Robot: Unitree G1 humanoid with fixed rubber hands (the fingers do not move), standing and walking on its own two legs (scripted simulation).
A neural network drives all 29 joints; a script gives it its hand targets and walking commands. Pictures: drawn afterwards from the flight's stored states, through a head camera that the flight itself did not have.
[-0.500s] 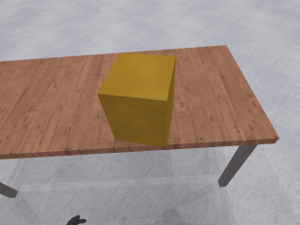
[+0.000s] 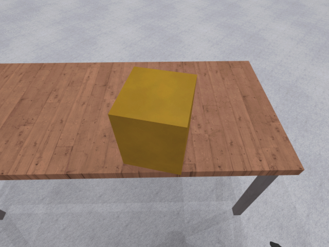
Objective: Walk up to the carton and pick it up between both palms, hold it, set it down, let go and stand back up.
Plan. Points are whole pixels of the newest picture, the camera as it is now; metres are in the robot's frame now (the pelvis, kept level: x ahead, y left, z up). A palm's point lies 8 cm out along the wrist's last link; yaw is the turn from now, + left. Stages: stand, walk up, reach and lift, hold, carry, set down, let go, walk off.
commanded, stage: walk up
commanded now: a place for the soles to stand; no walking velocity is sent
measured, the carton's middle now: (158, 122) +0.49 +0.05 -0.02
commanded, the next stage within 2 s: none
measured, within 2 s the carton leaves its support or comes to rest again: neither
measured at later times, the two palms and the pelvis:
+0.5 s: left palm out of the picture +0.08 +0.23 -0.10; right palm out of the picture +0.05 -0.29 -0.12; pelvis -0.01 -0.02 +0.00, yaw -2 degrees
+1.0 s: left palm out of the picture +0.06 +0.26 -0.11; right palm out of the picture +0.04 -0.28 -0.12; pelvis +0.01 -0.01 -0.01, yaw -2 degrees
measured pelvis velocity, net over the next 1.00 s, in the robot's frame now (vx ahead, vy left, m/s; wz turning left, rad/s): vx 0.01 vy -0.01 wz -0.04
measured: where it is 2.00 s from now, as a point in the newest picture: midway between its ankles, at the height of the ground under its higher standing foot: outside the picture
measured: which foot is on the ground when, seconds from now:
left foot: down 0.00-0.92, up 0.94-1.00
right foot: down 0.00-1.00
